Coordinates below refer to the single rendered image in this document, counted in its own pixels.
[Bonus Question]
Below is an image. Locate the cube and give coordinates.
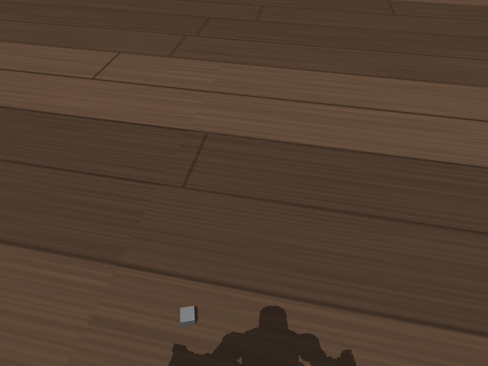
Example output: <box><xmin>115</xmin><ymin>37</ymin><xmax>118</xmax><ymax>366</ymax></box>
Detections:
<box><xmin>180</xmin><ymin>306</ymin><xmax>197</xmax><ymax>327</ymax></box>

